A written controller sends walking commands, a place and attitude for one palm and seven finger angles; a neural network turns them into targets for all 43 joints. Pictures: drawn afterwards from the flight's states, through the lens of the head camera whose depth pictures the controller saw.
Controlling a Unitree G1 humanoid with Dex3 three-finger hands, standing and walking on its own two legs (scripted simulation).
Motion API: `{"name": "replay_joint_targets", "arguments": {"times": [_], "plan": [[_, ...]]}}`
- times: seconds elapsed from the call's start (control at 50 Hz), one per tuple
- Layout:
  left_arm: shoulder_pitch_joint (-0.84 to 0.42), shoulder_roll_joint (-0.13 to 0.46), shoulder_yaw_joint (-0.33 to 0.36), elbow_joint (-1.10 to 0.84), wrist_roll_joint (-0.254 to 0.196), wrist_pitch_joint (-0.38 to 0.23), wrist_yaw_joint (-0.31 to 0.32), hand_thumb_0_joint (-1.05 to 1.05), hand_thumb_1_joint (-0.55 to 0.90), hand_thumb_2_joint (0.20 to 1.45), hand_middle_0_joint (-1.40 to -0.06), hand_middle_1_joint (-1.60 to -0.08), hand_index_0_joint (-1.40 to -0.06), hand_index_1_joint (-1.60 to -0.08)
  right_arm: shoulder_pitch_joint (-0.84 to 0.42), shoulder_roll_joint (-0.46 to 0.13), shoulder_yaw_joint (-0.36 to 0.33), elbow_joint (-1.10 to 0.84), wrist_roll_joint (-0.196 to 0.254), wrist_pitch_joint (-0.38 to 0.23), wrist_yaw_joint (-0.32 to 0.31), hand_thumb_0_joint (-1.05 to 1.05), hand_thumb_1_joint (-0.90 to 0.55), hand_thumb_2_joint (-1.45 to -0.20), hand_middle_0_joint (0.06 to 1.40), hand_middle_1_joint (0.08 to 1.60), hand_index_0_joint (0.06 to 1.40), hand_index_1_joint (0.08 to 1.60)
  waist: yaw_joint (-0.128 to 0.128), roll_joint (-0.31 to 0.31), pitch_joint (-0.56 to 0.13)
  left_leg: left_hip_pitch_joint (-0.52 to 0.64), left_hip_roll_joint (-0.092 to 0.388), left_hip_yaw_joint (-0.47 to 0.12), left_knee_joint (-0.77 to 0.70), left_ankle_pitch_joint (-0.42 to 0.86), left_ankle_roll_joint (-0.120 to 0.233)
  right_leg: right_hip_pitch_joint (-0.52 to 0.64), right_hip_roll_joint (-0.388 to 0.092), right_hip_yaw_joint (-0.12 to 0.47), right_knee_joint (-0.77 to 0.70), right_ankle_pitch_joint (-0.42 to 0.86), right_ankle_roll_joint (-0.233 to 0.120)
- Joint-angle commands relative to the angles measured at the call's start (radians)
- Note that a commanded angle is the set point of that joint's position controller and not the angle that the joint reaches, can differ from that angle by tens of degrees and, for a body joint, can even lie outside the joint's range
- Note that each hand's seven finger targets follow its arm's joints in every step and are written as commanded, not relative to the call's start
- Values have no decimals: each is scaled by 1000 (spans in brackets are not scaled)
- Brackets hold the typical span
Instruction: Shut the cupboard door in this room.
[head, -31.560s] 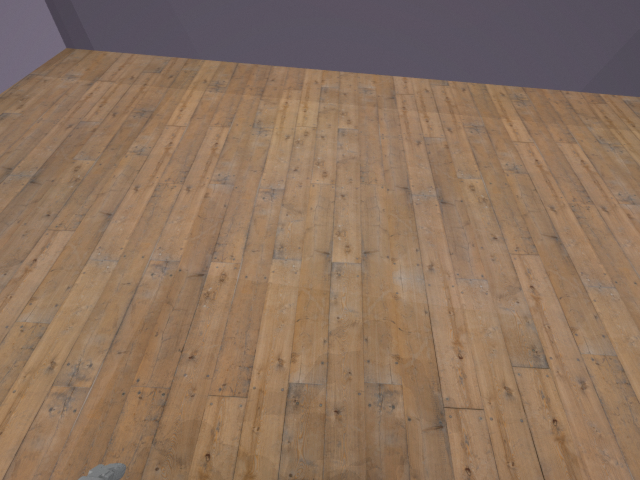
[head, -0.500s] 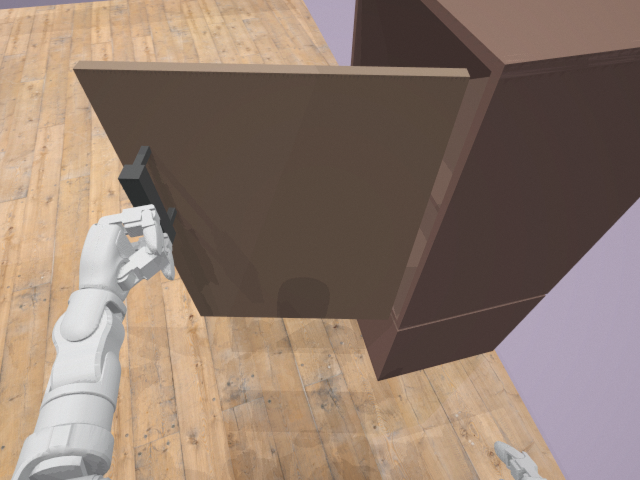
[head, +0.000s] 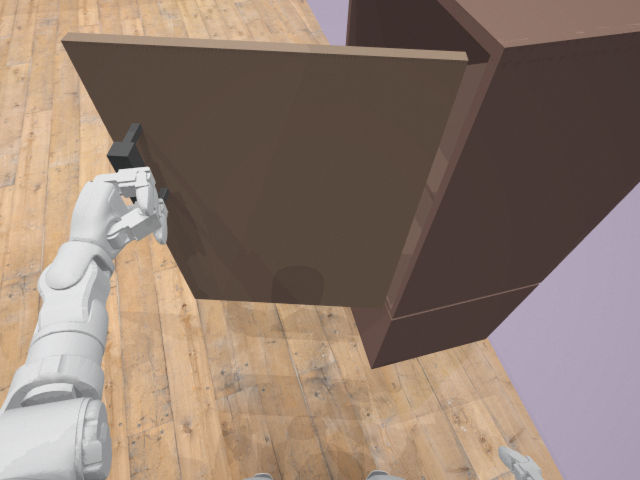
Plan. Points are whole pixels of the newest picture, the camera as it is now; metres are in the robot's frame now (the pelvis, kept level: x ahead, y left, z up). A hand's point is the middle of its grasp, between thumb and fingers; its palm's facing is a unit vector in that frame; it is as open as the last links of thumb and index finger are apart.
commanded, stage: push the door shut along its arc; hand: left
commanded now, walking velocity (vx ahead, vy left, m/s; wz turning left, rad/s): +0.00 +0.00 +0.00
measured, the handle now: (145, 176) +0.49 +0.25 +0.08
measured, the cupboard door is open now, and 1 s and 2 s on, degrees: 72 57 45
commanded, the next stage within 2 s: pull the fist back off the door in 1.48 s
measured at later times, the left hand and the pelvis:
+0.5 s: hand (181, 180) +0.47 +0.20 +0.09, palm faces -0.20 -0.98 -0.01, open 3.1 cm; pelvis +0.00 +0.01 -0.01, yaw -1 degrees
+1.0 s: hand (228, 147) +0.54 +0.14 +0.09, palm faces -0.33 -0.94 +0.01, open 3.1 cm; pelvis +0.01 +0.02 -0.02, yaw -3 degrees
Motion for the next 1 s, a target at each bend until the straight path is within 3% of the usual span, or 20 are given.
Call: {"name": "replay_joint_targets", "arguments": {"times": [0.0,0.02,0.12,0.16,0.2,0.24,0.28,0.34,0.38,0.52,0.58,0.6,0.64,0.68,0.7,0.76,0.8,0.86,0.9,0.98], "plan": [[-507,218,12,-123,0,-71,-23,0,900,900,-1300,-1500,-1300,-1500,60,-153,-62,-83,2,-35,-6,0,-900,-900,200,300,200,300,-57,50,-321,114,-1,-48,-83,210,2,110,-5,82,-77,217,9],[-522,248,27,-118,5,-75,-27,0,900,900,-1300,-1500,-1300,-1500,71,-160,-64,-81,-1,-30,-8,0,-900,-900,200,300,200,300,-58,39,-341,118,0,-51,-76,231,5,118,-5,80,-68,234,7],[-562,266,34,-83,2,-83,-60,0,900,900,-1300,-1500,-1300,-1500,98,-163,-66,-75,-5,-16,-5,0,-900,-900,200,300,200,300,-62,51,-401,128,4,-56,-60,285,5,122,-1,79,-51,277,7],[-574,312,69,-63,3,-83,-65,0,900,900,-1300,-1500,-1300,-1500,105,-169,-65,-74,-5,-10,-4,0,-900,-900,200,300,200,300,-62,45,-394,96,3,-51,-61,266,6,132,-1,86,-54,275,10],[-608,286,40,-48,11,-84,-71,0,900,900,-1300,-1500,-1300,-1500,110,-165,-62,-74,-6,-7,-3,0,-900,-900,200,300,200,300,-74,64,-380,99,4,-53,-60,260,6,102,1,82,-53,260,9],[-620,325,66,-35,18,-89,-73,0,900,900,-1300,-1500,-1300,-1500,130,-171,-66,-69,-8,1,-3,0,-900,-900,200,300,200,300,-78,48,-394,106,7,-57,-54,288,9,103,5,82,-48,283,10],[-642,297,38,-22,22,-87,-82,0,900,900,-1300,-1500,-1300,-1500,133,-169,-64,-70,-9,4,0,0,-900,-900,200,300,200,300,-88,75,-395,112,7,-56,-52,273,7,78,6,81,-50,261,10],[-669,346,71,18,23,-83,-93,0,900,900,-1300,-1500,-1300,-1500,148,-179,-64,-63,-11,12,-1,0,-900,-900,200,300,200,300,-92,63,-391,90,9,-55,-42,263,9,74,11,85,-49,260,10],[-729,360,64,48,31,-77,-103,0,900,900,-1300,-1500,-1300,-1500,161,-181,-63,-54,-11,16,-2,0,-900,-900,200,300,200,300,-113,47,-373,62,10,-57,-36,249,12,60,10,85,-48,251,13],[-820,321,20,87,34,-71,-132,0,900,900,-1300,-1500,-1300,-1500,193,-191,-64,-42,-17,24,1,0,-900,-900,200,300,200,300,-136,130,-428,155,18,-88,-4,333,3,-60,22,60,-15,243,2],[-836,356,44,130,44,-54,-133,0,900,900,-1300,-1500,-1300,-1500,205,-197,-65,-35,-22,30,3,0,-900,-900,200,300,200,300,-142,81,-427,117,20,-88,7,310,5,-57,24,62,-16,234,7],[-863,351,32,129,50,-51,-132,0,900,900,-1300,-1500,-1300,-1500,207,-197,-65,-36,-20,31,2,0,-900,-900,200,300,200,300,-155,85,-425,112,21,-88,7,304,6,-71,23,61,-13,229,8],[-905,356,31,123,58,-53,-126,0,900,900,-1300,-1500,-1300,-1500,214,-198,-62,-34,-24,34,3,0,-900,-900,200,300,200,300,-151,149,-442,152,23,-99,19,346,0,-114,26,55,1,229,3],[-935,317,-6,141,71,-48,-119,0,900,900,-1300,-1500,-1300,-1500,223,-195,-64,-27,-26,35,7,0,-900,-900,200,300,200,300,-170,142,-431,159,28,-108,28,334,-1,-160,28,50,2,204,5],[-950,342,15,148,75,-46,-113,0,900,900,-1300,-1500,-1300,-1500,234,-201,-66,-23,-30,36,7,0,-900,-900,200,300,200,300,-173,122,-438,151,30,-113,30,332,-1,-158,28,49,5,202,5],[-978,367,37,145,75,-41,-119,0,900,900,-1300,-1500,-1300,-1500,248,-204,-68,-24,-33,39,6,0,-900,-900,200,300,200,300,-171,138,-506,181,29,-113,50,402,-2,-147,32,51,17,247,5],[-992,380,38,168,87,-31,-116,0,900,900,-1300,-1500,-1300,-1500,252,-202,-64,-26,-35,43,7,0,-900,-900,200,300,200,300,-178,125,-486,142,28,-109,54,375,1,-143,32,51,22,242,6],[-976,425,77,167,94,-28,-117,0,900,900,-1300,-1500,-1300,-1500,264,-204,-63,-34,-38,48,9,0,-900,-900,200,300,200,300,-160,154,-543,163,27,-107,68,440,-2,-123,36,54,35,287,4],[-984,450,87,179,105,-22,-118,0,900,900,-1300,-1500,-1300,-1500,270,-203,-64,-38,-39,52,9,0,-900,-900,200,300,200,300,-168,116,-523,107,25,-93,70,414,4,-88,38,58,33,307,9],[-971,428,72,154,105,-18,-135,0,900,900,-1300,-1500,-1300,-1500,278,-200,-68,-45,-43,61,11,0,-900,-900,200,300,200,300,-162,149,-564,151,28,-93,83,485,1,-91,42,54,41,353,8]]}}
